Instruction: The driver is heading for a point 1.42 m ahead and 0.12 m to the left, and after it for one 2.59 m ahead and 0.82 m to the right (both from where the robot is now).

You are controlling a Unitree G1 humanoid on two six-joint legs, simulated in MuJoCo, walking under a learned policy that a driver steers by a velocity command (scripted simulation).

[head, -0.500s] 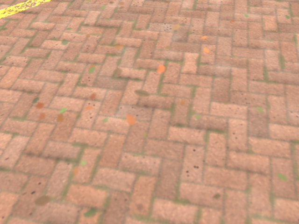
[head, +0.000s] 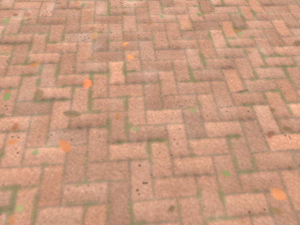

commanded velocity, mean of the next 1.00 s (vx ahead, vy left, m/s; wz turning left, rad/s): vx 0.37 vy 0.00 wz -0.01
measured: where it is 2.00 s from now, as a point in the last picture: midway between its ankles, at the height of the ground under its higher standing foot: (144, 140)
